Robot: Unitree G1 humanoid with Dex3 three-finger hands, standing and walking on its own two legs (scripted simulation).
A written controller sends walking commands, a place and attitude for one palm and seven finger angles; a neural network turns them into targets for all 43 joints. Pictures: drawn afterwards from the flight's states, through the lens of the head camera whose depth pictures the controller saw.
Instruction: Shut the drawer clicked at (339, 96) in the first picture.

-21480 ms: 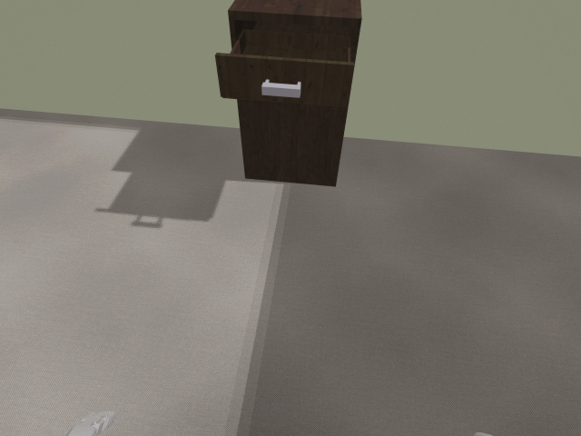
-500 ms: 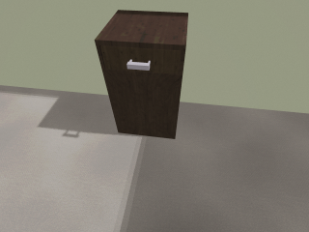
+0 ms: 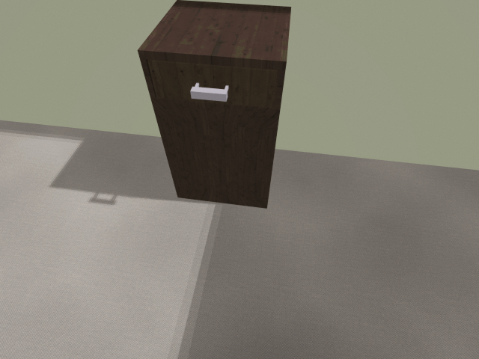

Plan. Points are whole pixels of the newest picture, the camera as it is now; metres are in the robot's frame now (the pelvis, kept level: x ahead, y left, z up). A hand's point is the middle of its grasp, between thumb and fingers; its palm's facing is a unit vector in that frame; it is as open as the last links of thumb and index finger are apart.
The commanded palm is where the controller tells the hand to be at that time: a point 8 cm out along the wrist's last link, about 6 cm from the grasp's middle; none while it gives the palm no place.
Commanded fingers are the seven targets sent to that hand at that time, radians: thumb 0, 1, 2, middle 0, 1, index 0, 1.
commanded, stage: look to check the result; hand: left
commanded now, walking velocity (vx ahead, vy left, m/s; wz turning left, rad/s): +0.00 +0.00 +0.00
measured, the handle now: (210, 90) +0.92 +0.14 -0.08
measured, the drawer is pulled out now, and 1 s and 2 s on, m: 0.00 0.00 0.00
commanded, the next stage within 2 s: stand and wait in 0.34 s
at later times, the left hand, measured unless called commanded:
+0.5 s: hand out of the picture +0.06 +0.20 -0.16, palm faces +0.00 -0.96 -0.27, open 7.4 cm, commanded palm none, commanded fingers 0.00 0.90 0.90 -0.20 -0.30 -0.20 -0.30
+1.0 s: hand out of the picture +0.08 +0.21 -0.16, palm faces -0.01 -0.95 -0.30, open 7.4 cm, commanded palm none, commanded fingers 0.00 0.90 0.90 -0.20 -0.30 -0.20 -0.30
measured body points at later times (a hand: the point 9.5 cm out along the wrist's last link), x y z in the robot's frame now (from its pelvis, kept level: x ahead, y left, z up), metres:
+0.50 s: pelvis +0.01 -0.01 +0.00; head +0.02 -0.02 +0.45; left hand +0.07 +0.25 -0.14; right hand +0.04 -0.27 -0.16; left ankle +0.00 +0.11 -0.75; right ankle +0.01 -0.10 -0.75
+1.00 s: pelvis +0.01 -0.01 +0.00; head +0.03 -0.02 +0.45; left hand +0.08 +0.26 -0.14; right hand +0.05 -0.29 -0.15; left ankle +0.00 +0.11 -0.75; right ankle +0.01 -0.10 -0.75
